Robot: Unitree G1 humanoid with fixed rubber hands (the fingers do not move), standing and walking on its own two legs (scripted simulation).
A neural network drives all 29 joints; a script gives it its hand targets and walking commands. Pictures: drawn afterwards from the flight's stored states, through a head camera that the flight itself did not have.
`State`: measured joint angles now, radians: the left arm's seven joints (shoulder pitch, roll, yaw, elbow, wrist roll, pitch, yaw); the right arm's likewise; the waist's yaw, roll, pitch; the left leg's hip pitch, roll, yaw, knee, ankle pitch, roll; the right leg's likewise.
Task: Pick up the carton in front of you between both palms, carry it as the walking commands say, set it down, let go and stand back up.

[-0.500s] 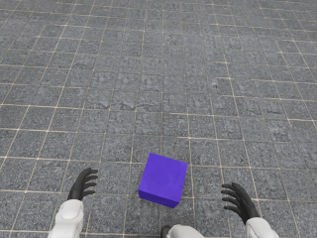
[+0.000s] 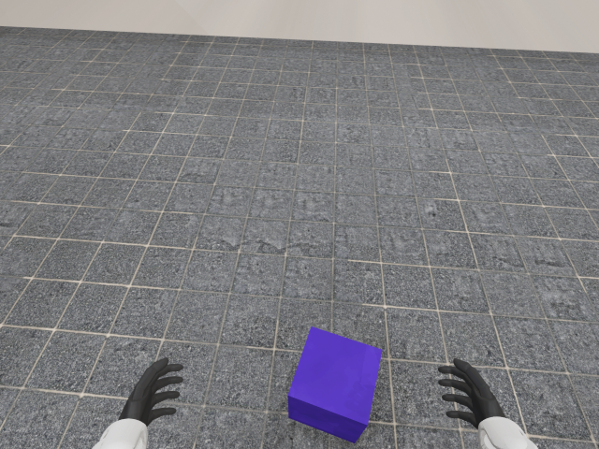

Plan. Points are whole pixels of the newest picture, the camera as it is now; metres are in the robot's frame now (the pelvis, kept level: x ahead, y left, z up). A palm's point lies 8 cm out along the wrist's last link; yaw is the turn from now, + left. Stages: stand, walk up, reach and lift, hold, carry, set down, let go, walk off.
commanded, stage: let go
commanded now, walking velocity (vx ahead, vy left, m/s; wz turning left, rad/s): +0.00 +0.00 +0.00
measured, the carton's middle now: (333, 385) +0.37 -0.09 -0.65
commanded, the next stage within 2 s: stand in 0.08 s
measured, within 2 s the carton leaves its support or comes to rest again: neither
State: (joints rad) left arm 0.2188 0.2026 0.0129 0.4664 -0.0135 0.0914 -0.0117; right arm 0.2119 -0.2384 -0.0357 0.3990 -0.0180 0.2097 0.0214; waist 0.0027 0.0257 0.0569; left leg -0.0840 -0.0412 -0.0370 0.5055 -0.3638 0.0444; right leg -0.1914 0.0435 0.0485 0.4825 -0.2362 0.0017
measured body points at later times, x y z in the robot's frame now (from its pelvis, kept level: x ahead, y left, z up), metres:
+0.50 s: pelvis +0.04 -0.03 -0.02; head +0.04 -0.04 +0.43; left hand +0.14 +0.22 -0.13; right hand +0.12 -0.30 -0.13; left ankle -0.06 +0.09 -0.74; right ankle +0.02 -0.12 -0.74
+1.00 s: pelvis +0.04 -0.03 -0.01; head +0.04 -0.05 +0.43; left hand +0.14 +0.22 -0.13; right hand +0.05 -0.31 -0.15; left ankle -0.06 +0.09 -0.74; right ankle +0.02 -0.12 -0.74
